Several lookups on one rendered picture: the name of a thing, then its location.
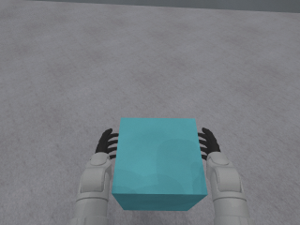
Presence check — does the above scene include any robot right forearm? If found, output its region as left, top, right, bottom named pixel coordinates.
left=206, top=151, right=256, bottom=225

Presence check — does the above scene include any robot left hand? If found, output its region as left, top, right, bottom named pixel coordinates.
left=95, top=128, right=119, bottom=159

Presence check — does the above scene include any robot right hand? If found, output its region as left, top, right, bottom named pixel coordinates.
left=198, top=127, right=221, bottom=160

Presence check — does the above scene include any robot left forearm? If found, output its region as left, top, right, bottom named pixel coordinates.
left=68, top=152, right=113, bottom=225

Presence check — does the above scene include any carton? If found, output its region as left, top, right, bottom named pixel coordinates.
left=112, top=117, right=208, bottom=211

